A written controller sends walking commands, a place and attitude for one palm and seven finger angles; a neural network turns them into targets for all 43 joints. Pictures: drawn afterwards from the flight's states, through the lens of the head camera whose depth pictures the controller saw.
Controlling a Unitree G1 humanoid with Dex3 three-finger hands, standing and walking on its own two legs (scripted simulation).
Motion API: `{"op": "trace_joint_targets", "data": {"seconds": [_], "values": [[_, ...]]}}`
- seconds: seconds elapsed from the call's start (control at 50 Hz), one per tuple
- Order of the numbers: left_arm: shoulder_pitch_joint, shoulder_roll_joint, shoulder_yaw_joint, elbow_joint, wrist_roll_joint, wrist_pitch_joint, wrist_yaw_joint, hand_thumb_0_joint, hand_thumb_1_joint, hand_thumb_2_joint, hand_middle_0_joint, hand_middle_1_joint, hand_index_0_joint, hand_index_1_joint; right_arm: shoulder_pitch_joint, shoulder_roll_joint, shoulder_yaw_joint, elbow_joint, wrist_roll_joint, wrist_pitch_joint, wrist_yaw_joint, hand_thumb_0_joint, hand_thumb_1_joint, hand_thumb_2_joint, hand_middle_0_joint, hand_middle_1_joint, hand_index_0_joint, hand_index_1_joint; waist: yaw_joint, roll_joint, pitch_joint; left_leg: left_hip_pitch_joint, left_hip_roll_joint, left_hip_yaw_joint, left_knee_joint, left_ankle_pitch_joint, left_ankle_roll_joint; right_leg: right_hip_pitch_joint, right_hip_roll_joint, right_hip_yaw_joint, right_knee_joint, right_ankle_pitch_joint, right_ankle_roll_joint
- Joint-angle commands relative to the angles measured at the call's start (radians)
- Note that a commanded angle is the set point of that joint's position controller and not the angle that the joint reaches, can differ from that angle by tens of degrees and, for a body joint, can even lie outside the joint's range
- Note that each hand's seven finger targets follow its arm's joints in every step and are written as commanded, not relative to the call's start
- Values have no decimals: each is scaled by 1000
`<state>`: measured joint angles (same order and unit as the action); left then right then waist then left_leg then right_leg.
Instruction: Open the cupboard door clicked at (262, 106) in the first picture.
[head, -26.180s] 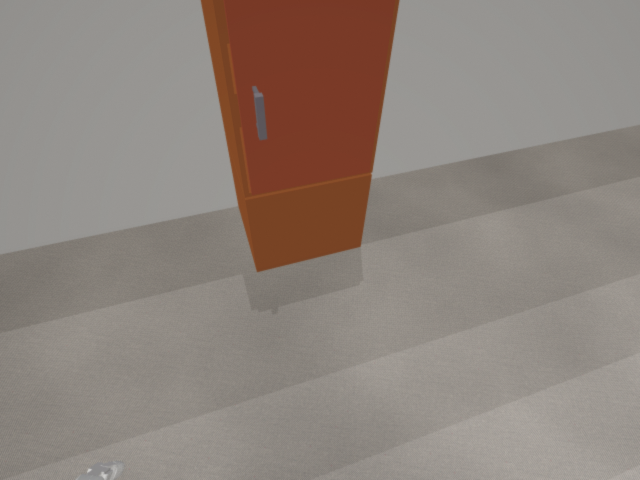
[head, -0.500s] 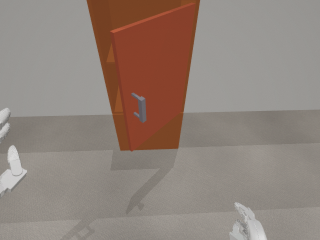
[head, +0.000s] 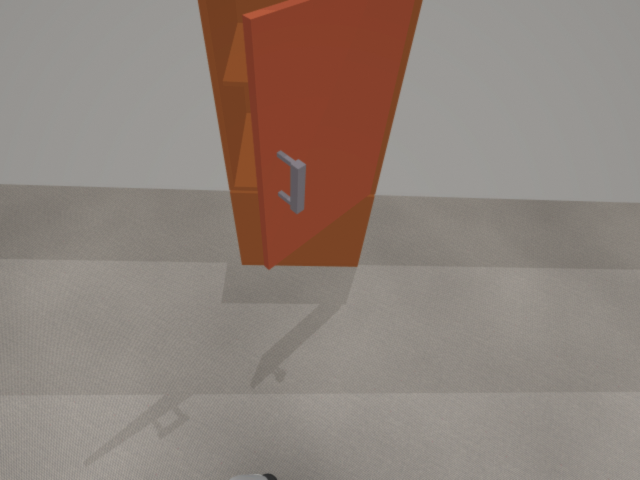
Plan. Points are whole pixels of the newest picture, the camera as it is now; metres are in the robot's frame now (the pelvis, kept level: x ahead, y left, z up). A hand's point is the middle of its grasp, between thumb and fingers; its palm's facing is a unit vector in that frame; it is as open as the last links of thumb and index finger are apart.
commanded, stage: let the arm hang, fingers relaxed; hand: left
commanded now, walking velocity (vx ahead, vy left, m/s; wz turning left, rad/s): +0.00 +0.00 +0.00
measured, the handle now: (290, 182) +0.63 +0.09 -0.05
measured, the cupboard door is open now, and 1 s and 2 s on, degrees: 44 44 44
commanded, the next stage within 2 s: look to check the result in 0.66 s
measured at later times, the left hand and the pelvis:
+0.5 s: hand out of the picture +0.05 +0.20 -0.16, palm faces +0.00 -0.96 -0.28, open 7.4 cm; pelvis +0.01 -0.01 +0.00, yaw -1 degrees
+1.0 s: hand out of the picture +0.08 +0.20 -0.16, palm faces -0.03 -0.95 -0.30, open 7.4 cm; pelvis +0.03 -0.02 +0.01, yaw -1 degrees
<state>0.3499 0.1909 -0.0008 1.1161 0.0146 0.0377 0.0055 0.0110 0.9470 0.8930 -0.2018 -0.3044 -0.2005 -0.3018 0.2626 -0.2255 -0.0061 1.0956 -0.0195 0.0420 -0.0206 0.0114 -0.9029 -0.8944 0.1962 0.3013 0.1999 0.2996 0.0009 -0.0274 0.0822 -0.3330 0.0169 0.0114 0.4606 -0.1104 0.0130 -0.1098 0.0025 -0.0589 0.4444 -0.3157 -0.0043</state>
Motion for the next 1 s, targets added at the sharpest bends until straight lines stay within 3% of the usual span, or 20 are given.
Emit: {"op": "trace_joint_targets", "data": {"seconds": [0.0,0.08,0.24,0.32,0.48,0.78,0.98], "values": [[18,148,37,-15,-2,-39,12,0,900,900,-200,-300,-200,-300,-12,-144,-34,-40,3,-33,-14,0,-900,-900,200,300,200,300,-10,96,-50,145,90,-130,-122,-159,25,-123,-83,83,-127,-18,-56],[33,138,33,13,-2,-39,16,0,900,900,-200,-300,-200,-300,7,-134,-41,-18,2,-30,-15,0,-900,-900,200,300,200,300,-13,43,-17,139,91,-128,-127,-176,29,-147,-87,81,-134,-45,-57],[10,159,40,10,0,-42,21,0,900,900,-200,-300,-200,-300,-12,-135,-46,0,-1,-33,-9,0,-900,-900,200,300,200,300,-10,24,2,141,90,-120,-143,-168,29,-159,-91,84,-131,-62,-56],[-20,178,43,-1,1,-48,22,0,900,900,-200,-300,-200,-300,-39,-138,-47,-1,-1,-38,-5,0,-900,-900,200,300,200,300,-8,5,0,156,84,-106,-128,-101,26,-151,-102,89,-143,-27,-55],[-102,204,48,-25,-1,-56,20,0,900,900,-200,-300,-200,-300,-84,-152,-39,-1,-4,-48,-3,0,-900,-900,200,300,200,300,-9,44,-17,178,86,-96,-113,35,20,-105,-113,98,-153,85,-48],[-155,232,51,-32,-6,-62,22,0,900,900,-200,-300,-200,-300,-113,-188,-30,-1,-1,-55,-9,0,-900,-900,200,300,200,300,-9,32,-91,236,100,-73,-87,208,14,-5,-125,93,-163,307,-40],[-142,229,44,-19,-7,-59,24,0,900,900,-200,-300,-200,-300,-116,-186,-28,2,1,-50,-11,0,-900,-900,200,300,200,300,-9,28,-80,256,104,-64,-90,207,13,-7,-123,93,-174,313,-35]]}}
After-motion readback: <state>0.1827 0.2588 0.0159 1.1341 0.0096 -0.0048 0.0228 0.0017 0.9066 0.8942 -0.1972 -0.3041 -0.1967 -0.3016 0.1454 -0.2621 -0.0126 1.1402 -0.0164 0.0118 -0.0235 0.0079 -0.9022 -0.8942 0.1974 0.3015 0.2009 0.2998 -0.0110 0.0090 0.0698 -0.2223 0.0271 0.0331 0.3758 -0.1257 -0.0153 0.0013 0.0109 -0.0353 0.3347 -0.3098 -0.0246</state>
